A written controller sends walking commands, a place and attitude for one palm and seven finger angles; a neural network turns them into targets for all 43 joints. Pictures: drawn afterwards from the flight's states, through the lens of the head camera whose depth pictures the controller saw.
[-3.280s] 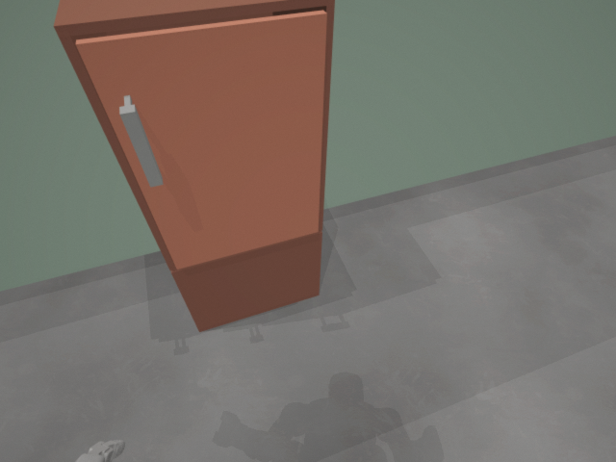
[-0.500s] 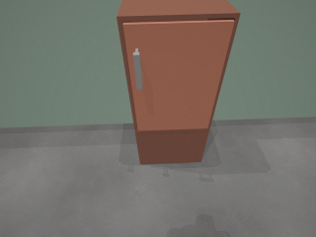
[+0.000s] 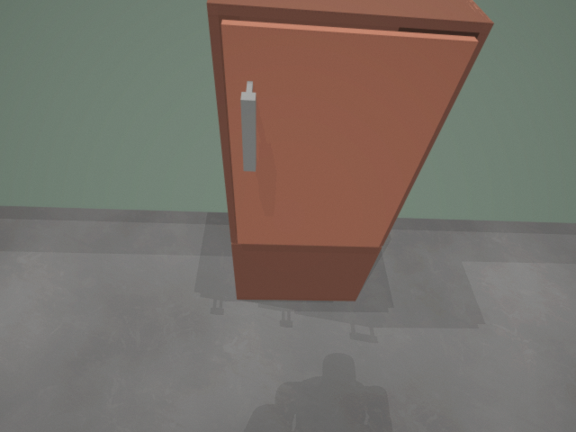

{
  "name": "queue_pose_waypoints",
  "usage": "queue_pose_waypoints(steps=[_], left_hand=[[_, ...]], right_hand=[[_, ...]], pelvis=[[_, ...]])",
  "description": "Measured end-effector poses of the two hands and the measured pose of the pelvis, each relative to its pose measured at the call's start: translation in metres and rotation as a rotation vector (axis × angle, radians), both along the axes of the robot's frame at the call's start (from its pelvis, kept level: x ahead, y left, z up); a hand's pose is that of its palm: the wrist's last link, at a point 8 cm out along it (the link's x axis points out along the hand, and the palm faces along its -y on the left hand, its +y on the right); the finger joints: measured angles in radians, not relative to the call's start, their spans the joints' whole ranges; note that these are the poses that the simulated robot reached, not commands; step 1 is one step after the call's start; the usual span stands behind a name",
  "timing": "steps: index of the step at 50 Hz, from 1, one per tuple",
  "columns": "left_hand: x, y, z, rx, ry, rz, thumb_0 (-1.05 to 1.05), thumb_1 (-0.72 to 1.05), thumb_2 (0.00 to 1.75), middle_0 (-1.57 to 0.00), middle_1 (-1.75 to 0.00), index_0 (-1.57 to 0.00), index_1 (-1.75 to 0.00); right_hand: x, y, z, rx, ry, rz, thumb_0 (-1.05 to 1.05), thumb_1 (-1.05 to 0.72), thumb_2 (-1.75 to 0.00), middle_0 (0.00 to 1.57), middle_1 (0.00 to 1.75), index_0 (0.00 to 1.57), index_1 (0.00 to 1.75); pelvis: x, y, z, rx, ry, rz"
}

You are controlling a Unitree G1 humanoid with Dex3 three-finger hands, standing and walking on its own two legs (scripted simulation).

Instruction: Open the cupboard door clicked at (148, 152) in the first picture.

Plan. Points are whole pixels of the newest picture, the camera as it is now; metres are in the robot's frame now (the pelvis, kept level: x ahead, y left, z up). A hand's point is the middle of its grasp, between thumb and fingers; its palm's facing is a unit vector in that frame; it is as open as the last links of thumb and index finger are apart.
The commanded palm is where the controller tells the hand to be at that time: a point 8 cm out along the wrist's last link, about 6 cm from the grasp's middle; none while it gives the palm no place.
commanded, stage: come to a stop and stand still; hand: left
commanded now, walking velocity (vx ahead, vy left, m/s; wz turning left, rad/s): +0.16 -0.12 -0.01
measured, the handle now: (249, 127) +0.60 +0.13 +0.07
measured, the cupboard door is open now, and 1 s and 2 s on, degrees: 0 0 0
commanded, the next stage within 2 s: none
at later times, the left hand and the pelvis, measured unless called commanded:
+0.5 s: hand (212, 397) +0.19 +0.13 -0.15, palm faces +0.05 -0.96 -0.26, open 7.3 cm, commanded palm none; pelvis +0.08 -0.05 +0.00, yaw +2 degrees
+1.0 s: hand out of the picture +0.02 +0.22 -0.16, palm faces +0.10 -0.95 -0.30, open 7.3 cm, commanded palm none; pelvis +0.02 +0.02 +0.00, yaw +2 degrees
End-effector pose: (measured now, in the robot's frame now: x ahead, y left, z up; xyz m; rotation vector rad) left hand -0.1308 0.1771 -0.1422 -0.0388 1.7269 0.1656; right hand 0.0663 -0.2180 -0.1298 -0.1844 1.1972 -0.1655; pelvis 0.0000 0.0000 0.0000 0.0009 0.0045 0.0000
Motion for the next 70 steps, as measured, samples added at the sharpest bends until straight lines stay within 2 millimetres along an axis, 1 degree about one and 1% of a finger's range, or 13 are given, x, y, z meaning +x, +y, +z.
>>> queue_pose_waypoints(steps=[6, 12, 16, 20, 27, 35, 44, 48, 52, 56, 62, 66, 70], left_hand=[[0.124, 0.035, 0.001, 0.075, -0.237, -0.056, 0.00, 0.91, 0.89, -0.20, -0.30, -0.20, -0.30], [0.238, 0.035, 0.010, 0.148, -0.430, -0.116, 0.00, 0.92, 0.90, -0.19, -0.30, -0.20, -0.29], [0.289, 0.021, 0.008, 0.196, -0.499, -0.171, 0.00, 0.92, 0.90, -0.19, -0.30, -0.20, -0.29], [0.311, 0.006, 0.015, 0.209, -0.527, -0.191, 0.00, 0.91, 0.90, -0.20, -0.30, -0.20, -0.30], [0.304, 0.005, 0.023, 0.216, -0.542, -0.160, 0.00, 0.91, 0.89, -0.20, -0.30, -0.21, -0.30], [0.255, 0.048, 0.005, 0.222, -0.542, -0.116, 0.00, 0.91, 0.89, -0.20, -0.30, -0.21, -0.30], [0.186, 0.091, 0.019, 0.255, -0.463, -0.102, 0.00, 0.91, 0.89, -0.20, -0.30, -0.20, -0.30], [0.154, 0.095, 0.020, 0.275, -0.425, -0.098, 0.00, 0.91, 0.89, -0.20, -0.30, -0.20, -0.30], [0.129, 0.090, 0.023, 0.233, -0.357, -0.102, 0.00, 0.91, 0.90, -0.20, -0.30, -0.20, -0.30], [0.125, 0.086, 0.018, 0.184, -0.335, -0.105, 0.00, 0.91, 0.89, -0.20, -0.30, -0.20, -0.30], [0.143, 0.084, 0.015, 0.143, -0.371, -0.114, 0.01, 0.91, 0.89, -0.20, -0.30, -0.20, -0.30], [0.151, 0.089, 0.016, 0.150, -0.375, -0.119, 0.01, 0.93, 0.89, -0.20, -0.30, -0.21, -0.30], [0.157, 0.091, 0.017, 0.154, -0.371, -0.123, 0.01, 0.92, 0.89, -0.20, -0.30, -0.20, -0.30]], right_hand=[[0.003, -0.017, 0.015, -0.034, 0.052, -0.028, -0.02, -0.95, -0.90, 0.21, 0.30, 0.20, 0.30], [-0.006, -0.032, 0.002, 0.006, 0.185, -0.058, -0.01, -0.93, -0.90, 0.20, 0.30, 0.20, 0.30], [-0.005, -0.048, -0.021, 0.053, 0.249, -0.099, 0.00, -0.91, -0.90, 0.20, 0.30, 0.20, 0.30], [0.006, -0.065, -0.030, 0.056, 0.270, -0.110, 0.00, -0.91, -0.90, 0.20, 0.30, 0.20, 0.30], [0.042, -0.076, -0.022, 0.027, 0.193, -0.041, 0.00, -0.91, -0.90, 0.20, 0.30, 0.20, 0.30], [0.065, -0.054, -0.003, -0.025, -0.021, 0.018, 0.00, -0.91, -0.90, 0.20, 0.30, 0.19, 0.30], [0.052, -0.001, -0.004, 0.047, -0.123, 0.051, 0.00, -0.91, -0.90, 0.20, 0.30, 0.20, 0.30], [0.041, 0.018, -0.017, 0.093, -0.082, 0.076, 0.00, -0.91, -0.90, 0.20, 0.30, 0.20, 0.30], [0.019, 0.021, -0.016, 0.085, -0.036, 0.045, -0.01, -0.93, -0.90, 0.20, 0.30, 0.20, 0.30], [-0.016, 0.022, -0.010, 0.059, 0.042, 0.019, -0.01, -0.93, -0.90, 0.20, 0.30, 0.20, 0.30], [-0.059, 0.027, -0.005, 0.034, 0.169, -0.003, 0.00, -0.92, -0.90, 0.20, 0.30, 0.20, 0.30], [-0.069, 0.032, -0.005, 0.040, 0.208, -0.011, 0.00, -0.91, -0.90, 0.20, 0.30, 0.20, 0.30], [-0.064, 0.039, -0.006, 0.054, 0.214, -0.010, 0.00, -0.91, -0.90, 0.20, 0.30, 0.20, 0.30]], pelvis=[[0.036, -0.006, 0.014, -0.012, -0.003, 0.008], [0.067, -0.026, 0.011, -0.003, -0.013, 0.018], [0.088, -0.048, -0.004, 0.016, -0.019, 0.015], [0.089, -0.055, -0.005, 0.016, -0.019, 0.028], [0.075, -0.049, 0.002, 0.022, -0.014, 0.040], [0.052, -0.019, -0.009, 0.000, -0.026, 0.060], [0.033, 0.012, -0.003, 0.010, -0.060, 0.025], [0.021, 0.017, -0.006, 0.028, -0.040, 0.018], [0.013, 0.027, 0.000, 0.009, -0.031, 0.037], [0.012, 0.034, 0.005, 0.004, -0.027, 0.030], [0.014, 0.042, 0.010, 0.006, -0.021, 0.031], [0.017, 0.044, 0.012, 0.008, -0.019, 0.034], [0.022, 0.045, 0.012, 0.008, -0.014, 0.037]])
